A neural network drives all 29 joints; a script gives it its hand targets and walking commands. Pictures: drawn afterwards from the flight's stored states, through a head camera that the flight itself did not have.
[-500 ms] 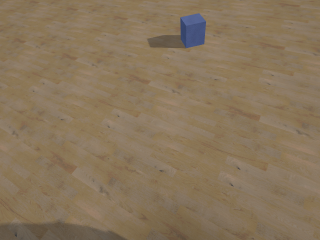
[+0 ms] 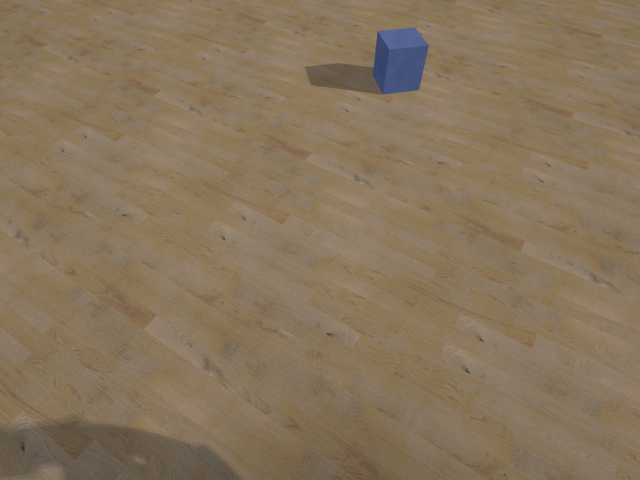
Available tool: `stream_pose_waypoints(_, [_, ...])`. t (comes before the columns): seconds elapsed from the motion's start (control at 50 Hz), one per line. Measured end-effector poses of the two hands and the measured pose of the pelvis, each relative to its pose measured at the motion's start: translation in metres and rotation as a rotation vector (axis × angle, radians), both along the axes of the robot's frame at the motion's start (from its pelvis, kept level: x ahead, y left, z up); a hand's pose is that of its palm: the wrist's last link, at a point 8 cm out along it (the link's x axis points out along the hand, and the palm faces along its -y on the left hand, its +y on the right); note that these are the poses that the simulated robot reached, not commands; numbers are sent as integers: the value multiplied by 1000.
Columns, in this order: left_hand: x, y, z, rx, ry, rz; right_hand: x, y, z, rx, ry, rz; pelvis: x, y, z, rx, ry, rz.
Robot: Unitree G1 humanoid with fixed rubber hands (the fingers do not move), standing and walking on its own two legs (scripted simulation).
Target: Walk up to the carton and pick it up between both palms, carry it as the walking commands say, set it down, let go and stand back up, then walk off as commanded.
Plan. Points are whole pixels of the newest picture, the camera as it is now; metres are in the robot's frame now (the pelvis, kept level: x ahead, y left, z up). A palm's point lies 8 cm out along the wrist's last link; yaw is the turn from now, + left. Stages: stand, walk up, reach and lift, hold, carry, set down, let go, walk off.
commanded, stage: walk off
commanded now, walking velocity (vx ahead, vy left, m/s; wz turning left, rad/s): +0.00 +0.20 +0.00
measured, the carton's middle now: (398, 61) +2.15 -0.44 -0.64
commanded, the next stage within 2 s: stand in 0.76 s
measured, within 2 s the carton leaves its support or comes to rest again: neither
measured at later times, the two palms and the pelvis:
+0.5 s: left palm out of the picture +0.03 +0.28 -0.13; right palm out of the picture +0.05 -0.20 -0.15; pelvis +0.00 +0.04 +0.00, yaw -1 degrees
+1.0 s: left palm out of the picture +0.09 +0.36 -0.13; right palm out of the picture +0.03 -0.13 -0.15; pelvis -0.01 +0.11 -0.01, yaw -3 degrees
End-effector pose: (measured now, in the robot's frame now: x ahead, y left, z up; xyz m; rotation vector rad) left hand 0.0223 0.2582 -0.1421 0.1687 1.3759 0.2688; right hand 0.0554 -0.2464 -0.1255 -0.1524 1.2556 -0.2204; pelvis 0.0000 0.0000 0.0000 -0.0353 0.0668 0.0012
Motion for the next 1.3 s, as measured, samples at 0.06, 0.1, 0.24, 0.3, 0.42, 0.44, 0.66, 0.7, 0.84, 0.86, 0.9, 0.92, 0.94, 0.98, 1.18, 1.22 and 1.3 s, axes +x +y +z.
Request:
stream_pose_waypoints(0.06, [14,12,5,17,-20,-29,1,6,1,-3,-23,-22,2,7,1,13,21,-24])
stream_pose_waypoints(0.1, [23,16,8,29,-31,-50,-3,10,-3,2,-28,-40,1,11,0,26,25,-41])
stream_pose_waypoints(0.24, [45,10,14,70,-98,-76,-22,18,-27,60,15,-59,-4,11,-6,79,15,-53])
stream_pose_waypoints(0.3, [33,5,19,65,-84,-55,-19,21,-27,76,17,-56,-2,12,-3,84,12,-48])
stream_pose_waypoints(0.42, [13,13,18,54,-21,-32,-12,28,-23,76,11,-42,3,23,0,78,21,-44])
stream_pose_waypoints(0.44, [11,15,16,50,-20,-28,-11,31,-23,71,17,-37,3,26,-1,73,23,-39])
stream_pose_waypoints(0.66, [8,78,-9,-14,25,-28,-8,85,-9,-5,36,-26,7,87,-7,11,3,-29])
stream_pose_waypoints(0.7, [17,88,-6,-13,5,-34,-4,93,-4,-10,22,-28,8,95,-3,7,6,-30])
stream_pose_waypoints(0.84, [56,115,7,22,-91,-75,-2,111,-5,-4,-22,-44,6,113,-1,30,21,-47])
stream_pose_waypoints(0.86, [61,116,8,28,-105,-82,-5,112,-7,-1,-21,-49,5,114,-2,37,20,-50])
stream_pose_waypoints(0.9, [70,115,12,36,-130,-95,-11,114,-12,6,-16,-60,2,114,-3,51,19,-57])
stream_pose_waypoints(0.92, [73,114,13,39,-142,-100,-14,115,-14,12,-14,-63,0,114,-3,58,18,-60])
stream_pose_waypoints(0.94, [75,111,14,40,-152,-103,-17,115,-17,19,-11,-65,-2,113,-4,64,16,-61])
stream_pose_waypoints(0.98, [74,104,14,38,-165,-99,-22,114,-22,31,-2,-66,-5,110,-6,76,11,-58])
stream_pose_waypoints(1.18, [32,79,5,-51,-120,-28,-18,120,-18,33,-15,-44,-4,115,-3,58,16,-30])
stream_pose_waypoints(1.22, [27,79,3,-69,-112,-24,-18,124,-15,25,-21,-44,-4,119,-1,53,17,-31])
stream_pose_waypoints(1.3, [21,87,2,-78,-105,-21,-19,131,-12,19,-26,-49,-4,127,0,44,18,-32])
